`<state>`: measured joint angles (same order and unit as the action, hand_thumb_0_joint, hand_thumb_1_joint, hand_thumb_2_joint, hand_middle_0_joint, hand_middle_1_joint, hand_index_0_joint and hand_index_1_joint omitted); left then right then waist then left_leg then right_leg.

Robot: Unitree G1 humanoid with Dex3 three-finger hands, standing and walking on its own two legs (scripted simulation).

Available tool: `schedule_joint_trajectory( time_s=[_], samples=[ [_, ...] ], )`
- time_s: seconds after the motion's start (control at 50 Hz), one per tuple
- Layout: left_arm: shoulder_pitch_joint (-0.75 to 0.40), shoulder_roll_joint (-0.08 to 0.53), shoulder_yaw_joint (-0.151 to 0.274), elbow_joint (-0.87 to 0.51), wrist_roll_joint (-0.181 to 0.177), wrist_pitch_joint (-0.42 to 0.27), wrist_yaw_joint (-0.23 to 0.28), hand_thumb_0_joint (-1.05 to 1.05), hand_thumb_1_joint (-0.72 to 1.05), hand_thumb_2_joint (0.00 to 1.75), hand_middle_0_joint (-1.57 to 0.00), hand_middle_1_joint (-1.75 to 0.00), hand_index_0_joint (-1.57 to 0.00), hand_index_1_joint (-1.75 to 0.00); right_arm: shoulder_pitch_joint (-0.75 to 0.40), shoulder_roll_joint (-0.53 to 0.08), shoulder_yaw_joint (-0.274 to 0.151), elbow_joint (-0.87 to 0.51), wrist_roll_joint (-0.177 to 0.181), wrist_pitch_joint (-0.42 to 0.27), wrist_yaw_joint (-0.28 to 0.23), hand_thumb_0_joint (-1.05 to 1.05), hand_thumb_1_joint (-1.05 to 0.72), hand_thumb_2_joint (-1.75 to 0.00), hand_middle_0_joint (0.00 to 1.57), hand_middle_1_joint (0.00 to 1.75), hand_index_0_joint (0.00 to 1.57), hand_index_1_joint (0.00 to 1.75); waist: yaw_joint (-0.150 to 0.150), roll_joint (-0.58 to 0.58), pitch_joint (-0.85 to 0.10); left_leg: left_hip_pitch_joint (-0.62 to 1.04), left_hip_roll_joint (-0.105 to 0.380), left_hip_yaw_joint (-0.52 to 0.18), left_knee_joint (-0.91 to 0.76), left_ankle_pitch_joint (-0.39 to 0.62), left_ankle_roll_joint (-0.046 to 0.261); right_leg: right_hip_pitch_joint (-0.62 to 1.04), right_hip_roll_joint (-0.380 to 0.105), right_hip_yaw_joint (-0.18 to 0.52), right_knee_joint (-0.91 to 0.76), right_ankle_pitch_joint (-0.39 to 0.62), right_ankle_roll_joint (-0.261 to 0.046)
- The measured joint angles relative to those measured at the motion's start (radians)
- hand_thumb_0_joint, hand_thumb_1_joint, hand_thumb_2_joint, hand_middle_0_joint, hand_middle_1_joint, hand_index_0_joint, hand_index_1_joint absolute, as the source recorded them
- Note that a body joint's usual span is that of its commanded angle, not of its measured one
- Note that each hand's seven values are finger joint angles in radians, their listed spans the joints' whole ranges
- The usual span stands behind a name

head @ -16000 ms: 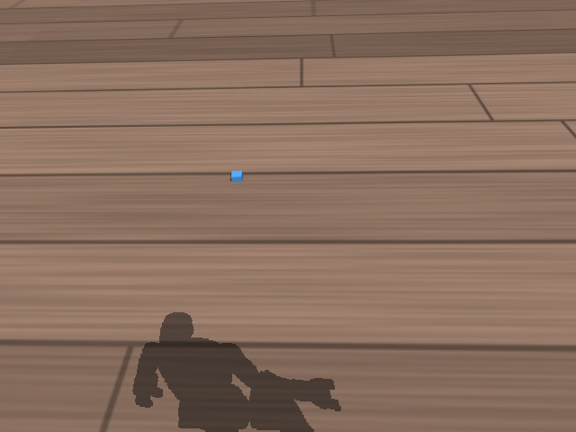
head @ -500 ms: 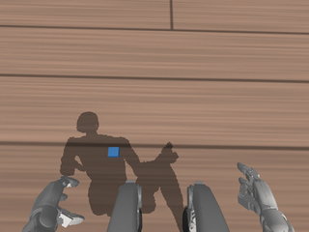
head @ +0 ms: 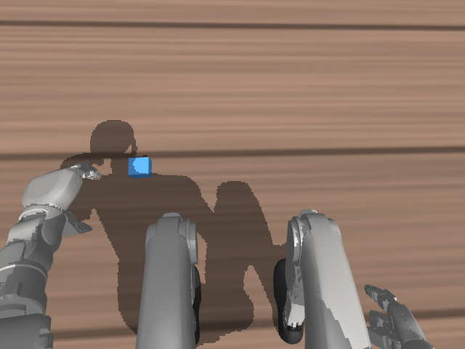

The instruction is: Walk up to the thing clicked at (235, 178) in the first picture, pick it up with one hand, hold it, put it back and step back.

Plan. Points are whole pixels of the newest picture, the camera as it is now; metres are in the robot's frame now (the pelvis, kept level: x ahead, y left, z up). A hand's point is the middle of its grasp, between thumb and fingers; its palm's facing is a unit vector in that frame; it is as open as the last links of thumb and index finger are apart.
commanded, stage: rise first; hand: left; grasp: from above
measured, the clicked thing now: (140, 167) +0.49 +0.29 -0.38
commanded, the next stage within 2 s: approach in 1.26 s
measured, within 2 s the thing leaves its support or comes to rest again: neither
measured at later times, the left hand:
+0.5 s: hand (91, 190) +0.39 +0.34 -0.21, palm faces -0.47 -0.07 -0.88, open 11.8 cm
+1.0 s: hand (104, 182) +0.41 +0.33 -0.25, palm faces -0.46 -0.07 -0.88, open 12.0 cm
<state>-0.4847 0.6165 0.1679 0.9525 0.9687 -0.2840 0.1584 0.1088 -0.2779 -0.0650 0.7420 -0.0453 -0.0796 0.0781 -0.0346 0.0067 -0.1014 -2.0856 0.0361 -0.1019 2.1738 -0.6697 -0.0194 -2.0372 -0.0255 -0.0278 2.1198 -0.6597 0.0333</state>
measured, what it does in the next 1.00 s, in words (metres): lowers itself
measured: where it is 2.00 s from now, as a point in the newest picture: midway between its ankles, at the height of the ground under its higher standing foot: (238, 317)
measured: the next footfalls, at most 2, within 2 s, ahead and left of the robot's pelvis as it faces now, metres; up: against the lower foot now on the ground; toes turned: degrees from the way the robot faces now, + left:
none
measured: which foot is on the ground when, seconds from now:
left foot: down 0.00-1.00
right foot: down 0.00-1.00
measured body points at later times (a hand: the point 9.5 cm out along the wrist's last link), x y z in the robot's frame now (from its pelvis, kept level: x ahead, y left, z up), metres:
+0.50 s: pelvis +0.00 +0.01 -0.06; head +0.21 +0.07 +0.34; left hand +0.41 +0.34 -0.16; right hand +0.10 -0.28 -0.17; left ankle +0.09 +0.13 -0.37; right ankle +0.10 -0.13 -0.37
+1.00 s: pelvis +0.01 +0.00 -0.08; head +0.24 +0.06 +0.30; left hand +0.43 +0.33 -0.20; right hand +0.09 -0.28 -0.20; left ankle +0.09 +0.13 -0.37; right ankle +0.10 -0.13 -0.37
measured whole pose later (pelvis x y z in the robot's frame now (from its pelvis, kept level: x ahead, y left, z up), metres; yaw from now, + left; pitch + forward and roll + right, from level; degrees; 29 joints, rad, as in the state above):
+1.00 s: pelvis +0.01 +0.00 -0.08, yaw -2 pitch +32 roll -7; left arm -0.79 0.75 0.18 1.39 1.31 -0.35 0.43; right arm 0.08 -0.26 -0.01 0.80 -0.19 -0.03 0.14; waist -0.15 -0.03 -0.06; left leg -2.32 0.01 -0.15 2.45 -0.70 -0.02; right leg -2.25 -0.02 -0.04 2.37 -0.69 0.05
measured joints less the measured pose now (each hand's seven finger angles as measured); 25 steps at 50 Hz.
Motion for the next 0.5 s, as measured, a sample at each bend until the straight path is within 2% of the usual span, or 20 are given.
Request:
schedule_joint_trajectory(
  time_s=[0.22,0.5],
  samples=[
    [-0.121,0.062,-0.010,0.166,0.160,-0.042,0.109,0.00,-0.11,0.68,-0.45,-0.62,-0.44,-0.63,0.022,0.006,0.023,0.021,-0.036,0.051,0.021,0.01,-0.90,-0.89,0.20,0.30,0.20,0.29,-0.052,-0.009,0.007,-0.095,-0.009,-0.017,0.107,0.005,0.012,-0.074,0.002,-0.006,0.087,0.005,0.008],
    [-0.224,0.104,-0.016,0.318,0.306,-0.075,0.192,0.00,-0.12,0.69,-0.44,-0.61,-0.43,-0.61,-0.007,0.005,0.037,0.033,-0.079,0.062,0.044,0.00,-0.90,-0.89,0.20,0.30,0.20,0.29,-0.082,-0.028,0.011,-0.169,-0.018,-0.027,0.190,-0.003,0.017,-0.138,0.004,-0.005,0.164,-0.007,0.015]
  ],
)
